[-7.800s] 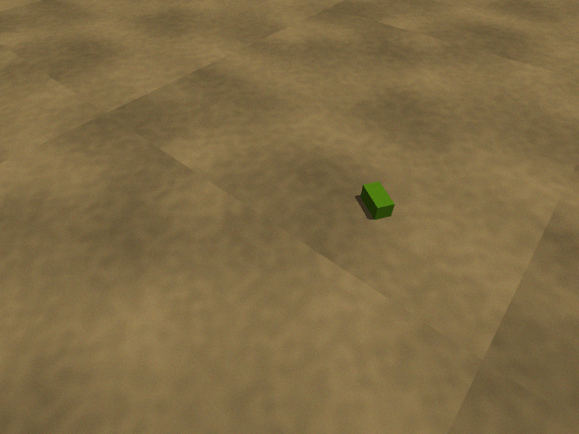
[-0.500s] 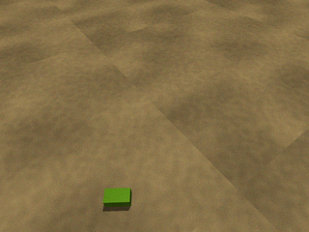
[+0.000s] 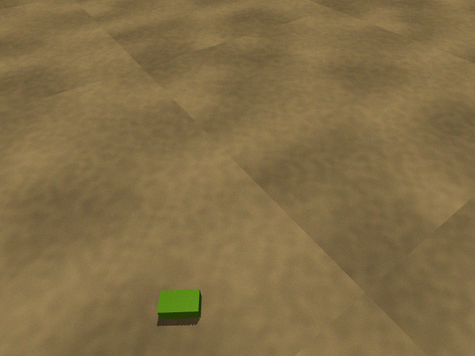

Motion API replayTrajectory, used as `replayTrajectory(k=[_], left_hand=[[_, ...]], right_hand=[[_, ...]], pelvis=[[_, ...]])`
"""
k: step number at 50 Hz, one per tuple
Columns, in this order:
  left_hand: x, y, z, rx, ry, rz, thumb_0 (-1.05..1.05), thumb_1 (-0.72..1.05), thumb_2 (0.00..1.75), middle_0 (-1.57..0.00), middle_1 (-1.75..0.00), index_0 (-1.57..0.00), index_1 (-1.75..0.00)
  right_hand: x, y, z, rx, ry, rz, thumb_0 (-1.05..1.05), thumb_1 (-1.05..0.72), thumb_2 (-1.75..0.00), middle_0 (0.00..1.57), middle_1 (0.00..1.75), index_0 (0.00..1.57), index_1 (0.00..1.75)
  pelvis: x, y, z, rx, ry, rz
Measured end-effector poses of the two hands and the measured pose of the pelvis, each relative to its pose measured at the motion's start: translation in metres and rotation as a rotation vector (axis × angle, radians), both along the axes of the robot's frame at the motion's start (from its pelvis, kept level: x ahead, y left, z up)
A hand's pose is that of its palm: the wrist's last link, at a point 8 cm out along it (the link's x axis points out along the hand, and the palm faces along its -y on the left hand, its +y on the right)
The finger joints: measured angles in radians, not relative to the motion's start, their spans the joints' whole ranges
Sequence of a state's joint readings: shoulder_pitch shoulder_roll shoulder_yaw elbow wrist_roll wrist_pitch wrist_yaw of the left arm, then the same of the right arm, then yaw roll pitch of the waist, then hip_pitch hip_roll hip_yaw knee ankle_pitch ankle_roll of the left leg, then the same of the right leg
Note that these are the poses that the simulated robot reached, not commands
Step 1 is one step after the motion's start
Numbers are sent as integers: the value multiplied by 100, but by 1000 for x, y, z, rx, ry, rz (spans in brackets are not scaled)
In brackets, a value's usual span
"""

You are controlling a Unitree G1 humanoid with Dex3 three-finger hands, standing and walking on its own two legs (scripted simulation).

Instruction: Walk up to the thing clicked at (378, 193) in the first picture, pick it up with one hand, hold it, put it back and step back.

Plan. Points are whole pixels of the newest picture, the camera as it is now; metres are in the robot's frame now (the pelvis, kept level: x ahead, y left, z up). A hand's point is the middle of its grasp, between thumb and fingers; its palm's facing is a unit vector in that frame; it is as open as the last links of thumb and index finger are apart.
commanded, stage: stand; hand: left
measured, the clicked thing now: (180, 304) +0.46 +0.25 -0.74
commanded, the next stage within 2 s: walk up in 0.04 s
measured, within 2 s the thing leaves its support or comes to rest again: neither
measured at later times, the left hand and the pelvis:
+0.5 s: hand out of the picture +0.10 +0.25 -0.17, palm faces +0.04 -0.94 -0.34, open 7.4 cm; pelvis +0.03 -0.01 -0.01, yaw +1 degrees
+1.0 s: hand out of the picture +0.09 +0.25 -0.17, palm faces +0.03 -0.94 -0.34, open 7.4 cm; pelvis +0.03 -0.01 -0.02, yaw +2 degrees
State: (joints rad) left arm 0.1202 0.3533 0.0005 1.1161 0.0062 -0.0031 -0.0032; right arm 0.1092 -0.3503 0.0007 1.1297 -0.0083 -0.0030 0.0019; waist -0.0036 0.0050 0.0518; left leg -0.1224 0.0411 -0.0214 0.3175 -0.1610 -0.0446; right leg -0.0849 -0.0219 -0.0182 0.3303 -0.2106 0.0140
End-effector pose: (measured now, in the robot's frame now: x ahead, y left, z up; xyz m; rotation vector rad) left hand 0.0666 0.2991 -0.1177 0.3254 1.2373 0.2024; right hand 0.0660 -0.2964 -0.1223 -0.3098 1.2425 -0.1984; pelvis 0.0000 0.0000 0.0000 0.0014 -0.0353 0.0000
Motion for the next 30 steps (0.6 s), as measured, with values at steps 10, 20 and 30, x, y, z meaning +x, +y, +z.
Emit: replayTrajectory(k=[10, 20, 30], left_hand=[[1, 4, -3, -6, -14, 41, 1, 91, 90, -20, -30, -20, -30], [9, -3, -8, -13, -2, 60, 1, 91, 90, -20, -30, -20, -30], [35, -4, -13, -16, -65, 48, 1, 91, 90, -20, -30, -20, -30]], right_hand=[[-2, -8, 0, -25, -14, 2, 1, -91, -90, 21, 30, 21, 30], [13, -19, -1, -47, -17, 10, 1, -91, -90, 21, 30, 21, 30], [38, -20, 0, -64, -76, 28, 1, -91, -90, 21, 30, 21, 30]], pelvis=[[9, -4, -5, 3, -1, 2], [23, -9, -10, 1, 0, 10], [29, -10, -17, 6, -9, 15]])
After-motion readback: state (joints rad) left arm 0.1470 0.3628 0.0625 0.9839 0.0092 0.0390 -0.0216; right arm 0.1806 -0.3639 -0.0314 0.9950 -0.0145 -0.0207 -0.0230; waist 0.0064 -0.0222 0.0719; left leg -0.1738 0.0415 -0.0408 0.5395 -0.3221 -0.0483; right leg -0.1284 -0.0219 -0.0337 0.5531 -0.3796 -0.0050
